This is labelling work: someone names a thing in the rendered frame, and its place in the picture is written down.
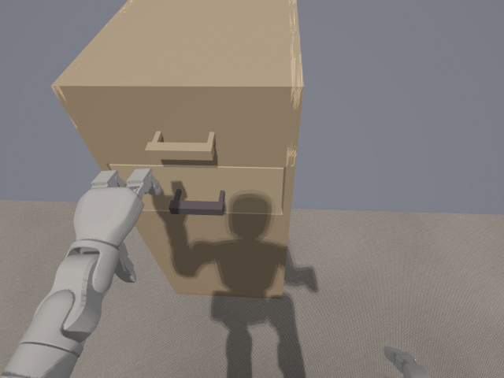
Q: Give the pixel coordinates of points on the robot right hand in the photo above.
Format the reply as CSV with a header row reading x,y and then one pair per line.
x,y
405,363

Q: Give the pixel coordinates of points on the robot left hand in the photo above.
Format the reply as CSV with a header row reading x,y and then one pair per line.
x,y
110,210

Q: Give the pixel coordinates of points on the drawer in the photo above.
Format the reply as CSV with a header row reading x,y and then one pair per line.
x,y
248,189

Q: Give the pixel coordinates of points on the cabinet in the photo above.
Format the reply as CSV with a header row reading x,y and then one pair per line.
x,y
227,72

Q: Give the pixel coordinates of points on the left robot forearm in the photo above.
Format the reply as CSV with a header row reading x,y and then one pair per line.
x,y
65,318

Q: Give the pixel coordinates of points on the handle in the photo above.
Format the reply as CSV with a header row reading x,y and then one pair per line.
x,y
197,207
180,151

